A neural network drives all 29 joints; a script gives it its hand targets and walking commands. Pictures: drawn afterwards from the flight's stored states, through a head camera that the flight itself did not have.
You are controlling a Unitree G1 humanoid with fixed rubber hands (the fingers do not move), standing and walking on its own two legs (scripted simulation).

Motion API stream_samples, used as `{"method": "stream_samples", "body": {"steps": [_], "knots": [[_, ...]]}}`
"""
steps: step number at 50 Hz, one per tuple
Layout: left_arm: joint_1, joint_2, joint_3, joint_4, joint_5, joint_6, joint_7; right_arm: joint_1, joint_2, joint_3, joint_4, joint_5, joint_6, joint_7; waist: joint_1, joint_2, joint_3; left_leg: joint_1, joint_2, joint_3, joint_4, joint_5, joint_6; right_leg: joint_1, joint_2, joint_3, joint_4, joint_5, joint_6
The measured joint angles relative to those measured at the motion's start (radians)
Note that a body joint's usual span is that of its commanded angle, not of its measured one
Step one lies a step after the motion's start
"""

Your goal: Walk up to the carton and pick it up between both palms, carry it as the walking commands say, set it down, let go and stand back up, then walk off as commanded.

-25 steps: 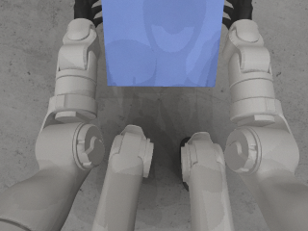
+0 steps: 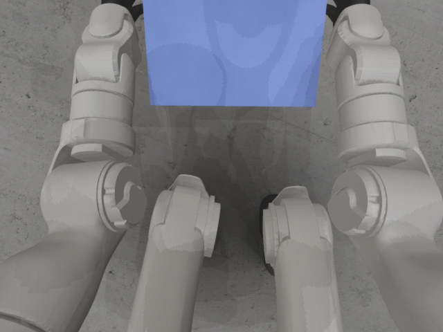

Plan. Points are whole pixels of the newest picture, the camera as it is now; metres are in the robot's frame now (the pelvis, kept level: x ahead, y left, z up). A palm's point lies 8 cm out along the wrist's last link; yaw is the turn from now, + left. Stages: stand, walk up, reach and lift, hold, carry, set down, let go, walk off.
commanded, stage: set down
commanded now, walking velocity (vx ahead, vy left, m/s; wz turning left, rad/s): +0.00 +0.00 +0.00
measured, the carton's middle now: (232, 18) +0.58 +0.05 -0.23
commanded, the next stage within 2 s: none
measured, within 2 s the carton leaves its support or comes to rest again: neither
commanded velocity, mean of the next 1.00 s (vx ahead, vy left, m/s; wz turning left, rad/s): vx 0.00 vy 0.00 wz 0.00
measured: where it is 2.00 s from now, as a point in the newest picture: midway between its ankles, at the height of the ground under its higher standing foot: (231, 241)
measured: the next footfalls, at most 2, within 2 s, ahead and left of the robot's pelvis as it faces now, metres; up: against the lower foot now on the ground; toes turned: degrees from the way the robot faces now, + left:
none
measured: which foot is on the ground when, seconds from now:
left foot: down 0.00-1.00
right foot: down 0.00-1.00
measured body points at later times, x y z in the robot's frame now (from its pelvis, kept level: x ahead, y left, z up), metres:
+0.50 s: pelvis +0.01 +0.00 +0.00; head +0.37 +0.01 +0.26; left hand +0.56 +0.20 -0.15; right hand +0.59 -0.11 -0.15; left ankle +0.11 +0.11 -0.36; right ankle +0.10 -0.11 -0.36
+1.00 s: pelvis +0.02 +0.00 -0.01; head +0.39 +0.01 +0.24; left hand +0.56 +0.20 -0.17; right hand +0.59 -0.11 -0.17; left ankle +0.11 +0.11 -0.36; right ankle +0.10 -0.11 -0.36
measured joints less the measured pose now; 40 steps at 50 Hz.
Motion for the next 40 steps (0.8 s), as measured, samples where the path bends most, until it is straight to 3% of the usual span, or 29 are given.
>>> {"method": "stream_samples", "body": {"steps": [15,40], "knots": [[-0.022,0.005,0.042,0.002,0.034,-0.011,-0.038,-0.017,0.014,-0.036,-0.01,-0.035,-0.028,0.007,0.004,-0.002,0.026,0.004,0.009,0.005,0.015,-0.015,-0.003,-0.003,0.0,-0.003,0.02,-0.01,-0.01],[-0.009,0.009,0.053,-0.014,0.011,-0.058,-0.068,-0.007,0.016,-0.056,-0.029,-0.034,-0.076,0.037,0.004,0.002,0.036,0.0,0.017,0.013,0.044,-0.059,0.007,-0.004,-0.008,-0.007,0.048,-0.056,-0.016]]}}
